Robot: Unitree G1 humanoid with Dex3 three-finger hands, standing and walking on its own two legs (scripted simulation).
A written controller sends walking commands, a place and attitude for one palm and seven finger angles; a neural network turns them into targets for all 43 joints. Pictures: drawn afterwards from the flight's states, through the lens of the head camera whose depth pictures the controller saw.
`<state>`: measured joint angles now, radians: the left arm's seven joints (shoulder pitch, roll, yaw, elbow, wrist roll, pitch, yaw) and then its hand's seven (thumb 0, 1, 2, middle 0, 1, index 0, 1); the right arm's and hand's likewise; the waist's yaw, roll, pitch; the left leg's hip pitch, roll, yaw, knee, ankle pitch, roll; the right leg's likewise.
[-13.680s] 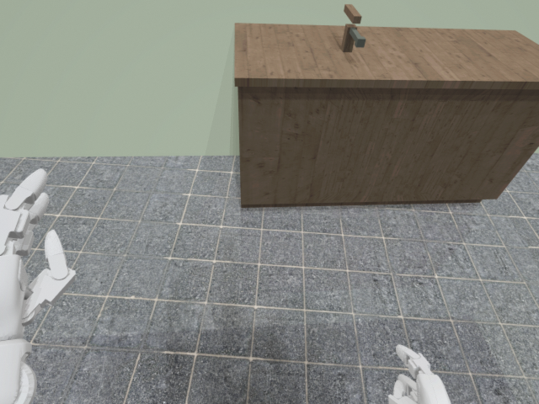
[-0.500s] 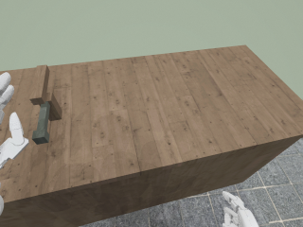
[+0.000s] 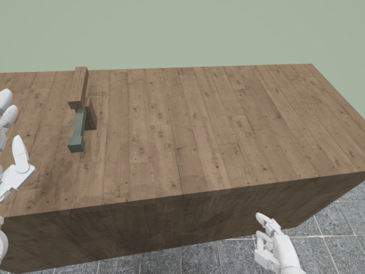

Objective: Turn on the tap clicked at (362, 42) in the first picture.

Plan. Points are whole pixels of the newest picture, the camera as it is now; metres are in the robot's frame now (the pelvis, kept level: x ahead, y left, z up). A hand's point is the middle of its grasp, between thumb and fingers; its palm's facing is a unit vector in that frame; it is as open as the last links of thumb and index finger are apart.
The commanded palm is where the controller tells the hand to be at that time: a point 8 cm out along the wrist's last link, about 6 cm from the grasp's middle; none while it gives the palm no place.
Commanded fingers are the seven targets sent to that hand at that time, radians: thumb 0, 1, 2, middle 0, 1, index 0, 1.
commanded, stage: come to a stop and stand still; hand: left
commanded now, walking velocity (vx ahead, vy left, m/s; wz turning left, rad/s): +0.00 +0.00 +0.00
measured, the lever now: (76, 144) +0.35 +0.28 +0.06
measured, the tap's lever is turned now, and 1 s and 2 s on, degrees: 0 0 0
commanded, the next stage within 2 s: look again from close up in 0.36 s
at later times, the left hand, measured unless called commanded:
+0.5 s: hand (44, 182) +0.20 +0.24 +0.17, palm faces +0.35 -0.88 -0.33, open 7.4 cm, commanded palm +0.14 +0.27 +0.18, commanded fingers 0.00 0.90 0.90 -0.20 -0.30 -0.20 -0.30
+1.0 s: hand (27, 148) +0.23 +0.26 +0.20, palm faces +0.42 -0.88 -0.24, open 7.4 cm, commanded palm +0.15 +0.27 +0.17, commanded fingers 0.00 0.90 0.90 -0.20 -0.30 -0.20 -0.30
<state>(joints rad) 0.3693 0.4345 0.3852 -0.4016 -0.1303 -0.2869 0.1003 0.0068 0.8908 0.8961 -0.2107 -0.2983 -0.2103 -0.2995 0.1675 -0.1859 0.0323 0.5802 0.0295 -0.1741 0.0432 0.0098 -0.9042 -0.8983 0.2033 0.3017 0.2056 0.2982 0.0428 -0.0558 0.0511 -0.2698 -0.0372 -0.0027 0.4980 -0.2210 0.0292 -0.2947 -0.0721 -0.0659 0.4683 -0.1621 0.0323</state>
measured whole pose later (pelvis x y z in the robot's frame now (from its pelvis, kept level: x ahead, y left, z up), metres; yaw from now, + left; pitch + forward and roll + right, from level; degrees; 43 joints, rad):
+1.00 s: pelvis -0.01 -0.01 -0.01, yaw +0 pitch -3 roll +0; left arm 0.14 0.42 0.41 -0.32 -0.20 -0.01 0.01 0.01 0.89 0.90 -0.20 -0.30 -0.21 -0.30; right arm 0.17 -0.24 0.07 0.63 0.04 -0.16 0.01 0.01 -0.90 -0.90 0.20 0.30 0.21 0.30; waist 0.07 0.01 0.02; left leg -0.24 -0.03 0.00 0.55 -0.25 0.02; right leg -0.28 -0.05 -0.02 0.55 -0.20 0.01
